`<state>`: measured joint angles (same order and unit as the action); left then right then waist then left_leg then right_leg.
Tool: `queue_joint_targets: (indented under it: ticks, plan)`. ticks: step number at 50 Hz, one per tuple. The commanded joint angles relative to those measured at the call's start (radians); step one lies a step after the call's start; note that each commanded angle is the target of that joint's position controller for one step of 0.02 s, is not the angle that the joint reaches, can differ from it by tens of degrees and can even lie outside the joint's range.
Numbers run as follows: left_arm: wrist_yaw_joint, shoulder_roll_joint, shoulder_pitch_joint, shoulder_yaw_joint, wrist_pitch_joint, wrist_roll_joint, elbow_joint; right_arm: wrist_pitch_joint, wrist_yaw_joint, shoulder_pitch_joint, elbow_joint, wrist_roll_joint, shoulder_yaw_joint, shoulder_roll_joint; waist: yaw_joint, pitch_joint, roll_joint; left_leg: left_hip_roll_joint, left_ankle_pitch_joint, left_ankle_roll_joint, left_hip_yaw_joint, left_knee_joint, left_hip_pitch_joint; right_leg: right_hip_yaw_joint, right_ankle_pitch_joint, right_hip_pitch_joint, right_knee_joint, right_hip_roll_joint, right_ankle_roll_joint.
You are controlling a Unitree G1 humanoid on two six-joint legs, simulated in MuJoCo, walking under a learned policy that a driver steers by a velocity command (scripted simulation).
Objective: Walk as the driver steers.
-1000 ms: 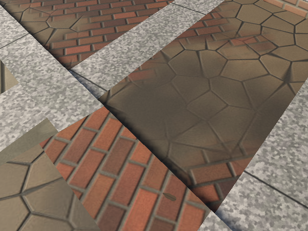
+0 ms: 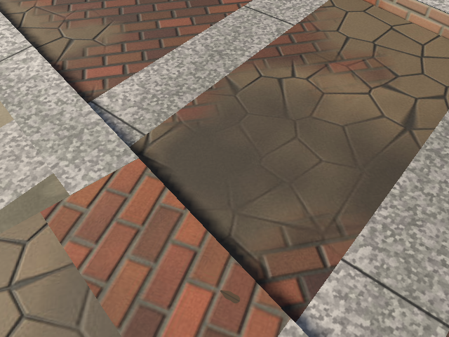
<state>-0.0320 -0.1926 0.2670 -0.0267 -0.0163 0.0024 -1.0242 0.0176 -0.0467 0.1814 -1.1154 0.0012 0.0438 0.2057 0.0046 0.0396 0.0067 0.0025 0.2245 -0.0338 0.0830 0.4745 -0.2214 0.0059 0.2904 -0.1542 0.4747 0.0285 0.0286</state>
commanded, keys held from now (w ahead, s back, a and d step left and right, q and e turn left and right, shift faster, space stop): no key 1.00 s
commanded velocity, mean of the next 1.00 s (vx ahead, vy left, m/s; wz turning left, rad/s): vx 0.00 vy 0.00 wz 0.00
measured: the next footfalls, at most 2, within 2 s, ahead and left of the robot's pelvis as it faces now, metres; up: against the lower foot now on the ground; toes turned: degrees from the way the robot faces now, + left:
right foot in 1.74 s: +0.29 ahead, -0.05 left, +0.00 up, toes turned -7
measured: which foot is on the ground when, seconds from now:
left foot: down 0.00-1.00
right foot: down 0.00-1.00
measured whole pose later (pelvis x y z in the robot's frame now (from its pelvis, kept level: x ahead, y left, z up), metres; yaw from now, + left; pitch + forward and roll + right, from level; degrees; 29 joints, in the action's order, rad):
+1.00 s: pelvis +0.00 +0.00 +0.00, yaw +0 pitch -1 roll +0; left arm -0.03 -0.16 0.32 -0.01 -0.01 0.00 -1.09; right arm 0.01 -0.05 0.26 -1.13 0.00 0.02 0.18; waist -0.01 0.04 0.01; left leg 0.01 0.23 -0.03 0.08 0.47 -0.23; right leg 0.01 0.29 -0.16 0.46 0.03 0.03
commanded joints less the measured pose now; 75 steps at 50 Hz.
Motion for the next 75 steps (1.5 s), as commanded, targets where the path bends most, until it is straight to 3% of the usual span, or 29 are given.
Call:
queue_joint_targets:
  ticks: [1,21,51,52,53,54,56,57,59,61,62,64,65,66,67,68,69,70,72,73,75]
  plan:
    - [-0.003,-0.097,0.042,-0.015,-0.006,-0.001,0.013,-0.008,-0.004,0.020,0.017,0.000,0.011,0.094,-0.001,0.008,-0.010,0.013,-0.120,0.031,-0.001,-0.057,0.033,-0.055,-0.100,-0.074,-0.120,-0.057,0.012]
    - [-0.002,-0.076,0.091,-0.001,-0.001,-0.003,-0.044,-0.012,-0.007,0.083,-0.008,-0.003,-0.005,0.075,-0.008,0.019,-0.006,0.011,-0.123,0.030,-0.011,-0.065,0.019,-0.046,-0.121,-0.068,-0.122,-0.048,0.013]
    - [-0.004,-0.058,0.142,0.005,0.000,-0.006,-0.061,-0.015,-0.008,0.141,-0.003,-0.005,-0.014,0.058,-0.011,0.031,-0.006,0.007,-0.126,0.032,-0.017,-0.059,0.010,-0.039,-0.129,-0.071,-0.113,-0.045,0.011]
    - [-0.006,-0.048,0.160,0.007,0.001,-0.005,-0.071,-0.014,-0.008,0.159,-0.013,-0.004,-0.017,0.044,-0.011,0.007,-0.012,-0.006,-0.047,0.032,-0.032,-0.056,0.022,-0.035,-0.026,-0.062,-0.127,-0.039,0.013]
    - [-0.009,-0.063,0.167,0.002,0.005,-0.010,-0.073,-0.013,-0.010,0.162,-0.014,-0.007,-0.017,0.041,-0.014,0.022,-0.028,-0.033,0.074,0.034,-0.061,-0.024,0.002,-0.045,0.140,-0.075,-0.143,-0.038,0.026]
    - [-0.013,-0.098,0.164,-0.009,0.008,-0.018,-0.066,-0.015,-0.011,0.155,-0.008,-0.012,-0.014,0.047,-0.021,0.046,-0.064,-0.064,0.220,0.042,-0.098,0.038,-0.047,-0.087,0.324,-0.095,-0.166,-0.060,0.057]
    - [-0.015,-0.159,0.209,-0.029,0.000,-0.029,-0.057,-0.037,-0.003,0.096,0.032,-0.013,-0.016,0.037,-0.053,0.111,-0.158,-0.063,0.267,0.055,-0.132,0.211,-0.204,-0.310,0.580,-0.090,-0.288,-0.220,0.154]
    - [-0.014,-0.191,0.209,-0.043,-0.010,-0.031,-0.050,-0.056,0.005,0.065,0.053,-0.015,-0.019,0.030,-0.061,0.150,-0.186,-0.013,0.218,0.065,-0.113,0.316,-0.246,-0.437,0.591,-0.116,-0.342,-0.320,0.210]
    - [-0.009,-0.174,0.177,-0.044,-0.031,-0.019,-0.027,-0.086,0.024,0.042,0.077,-0.027,-0.012,0.041,-0.048,0.185,-0.156,0.054,0.272,0.089,-0.065,0.437,-0.365,-0.499,0.468,-0.077,-0.359,-0.382,0.242]
    - [-0.002,-0.159,0.135,-0.043,-0.041,-0.035,-0.002,-0.109,0.036,0.050,0.088,-0.038,-0.007,0.051,-0.022,0.158,-0.124,0.079,0.270,0.110,-0.064,0.298,-0.330,-0.391,0.325,-0.033,-0.328,-0.336,0.190]
    - [0.001,-0.163,0.112,-0.043,-0.040,-0.042,0.007,-0.117,0.041,0.072,0.079,-0.039,-0.004,0.048,-0.003,0.133,-0.116,0.055,0.220,0.111,-0.104,0.181,-0.215,-0.304,0.259,-0.067,-0.302,-0.284,0.162]
    - [0.006,-0.175,0.097,-0.044,-0.029,-0.048,0.017,-0.118,0.046,0.229,0.006,-0.033,0.012,0.039,0.059,0.067,-0.090,-0.042,0.021,0.080,-0.200,0.028,0.120,-0.177,0.200,-0.215,-0.185,-0.186,0.136]
    - [0.007,-0.166,0.076,-0.038,-0.033,-0.045,0.029,-0.113,0.045,0.321,-0.023,-0.029,0.023,0.052,0.099,0.043,-0.049,-0.034,0.018,0.079,-0.160,0.000,0.236,-0.129,0.103,-0.281,-0.064,-0.144,0.116]
    - [0.014,-0.099,0.049,-0.018,-0.041,-0.029,0.049,-0.109,0.036,0.437,-0.032,-0.022,0.043,0.124,0.138,-0.002,0.160,0.164,0.078,0.134,0.130,-0.137,0.334,-0.005,0.035,-0.381,0.292,-0.046,0.050]
    - [0.010,-0.029,0.071,-0.004,-0.060,-0.029,0.077,-0.116,0.046,0.507,-0.024,-0.005,0.055,0.232,0.121,-0.044,0.338,0.380,-0.006,0.282,0.548,-0.279,0.398,-0.002,0.264,-0.561,0.565,0.057,0.016]
    - [0.008,-0.061,0.095,-0.010,-0.068,-0.045,0.069,-0.129,0.047,0.424,-0.013,0.008,0.036,0.181,0.062,-0.001,0.203,0.435,-0.050,0.332,0.599,-0.275,0.303,-0.100,0.279,-0.590,0.739,-0.001,0.022]
    - [0.013,-0.092,0.082,-0.016,-0.071,-0.049,0.069,-0.136,0.049,0.313,0.026,0.001,0.022,0.131,0.024,0.055,0.106,0.400,-0.199,0.303,0.445,-0.239,0.233,-0.110,0.205,-0.596,0.796,-0.045,0.029]
    - [0.016,-0.103,0.077,-0.022,-0.069,-0.037,0.059,-0.134,0.054,0.235,0.054,-0.002,0.012,0.111,-0.002,0.046,0.068,0.331,-0.325,0.258,0.291,-0.230,0.185,-0.091,0.130,-0.553,0.767,-0.080,0.028]
    - [0.014,-0.129,0.049,-0.041,-0.057,-0.024,0.056,-0.118,0.052,0.193,0.069,-0.005,-0.003,0.071,-0.015,0.039,0.089,0.222,-0.532,0.184,0.084,-0.226,0.155,-0.043,0.024,-0.482,0.633,-0.106,0.016]
    - [0.017,-0.109,0.036,-0.040,-0.051,-0.024,0.056,-0.112,0.047,0.222,0.058,0.004,-0.010,0.059,-0.013,0.026,0.101,0.194,-0.629,0.171,0.032,-0.218,0.148,-0.017,-0.015,-0.447,0.584,-0.093,0.006]
    - [0.021,-0.053,-0.001,-0.027,-0.036,-0.031,0.069,-0.104,0.029,0.245,0.047,0.019,-0.017,0.072,-0.018,0.007,0.096,0.174,-0.752,0.162,-0.047,-0.197,0.154,-0.005,-0.078,-0.403,0.439,-0.081,-0.009]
